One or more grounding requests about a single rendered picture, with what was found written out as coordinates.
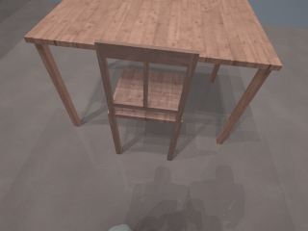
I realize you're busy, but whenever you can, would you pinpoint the table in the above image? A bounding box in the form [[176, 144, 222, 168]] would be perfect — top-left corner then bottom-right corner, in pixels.
[[24, 0, 283, 144]]

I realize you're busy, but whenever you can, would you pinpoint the chair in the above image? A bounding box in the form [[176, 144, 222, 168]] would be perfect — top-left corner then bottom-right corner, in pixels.
[[94, 39, 200, 161]]

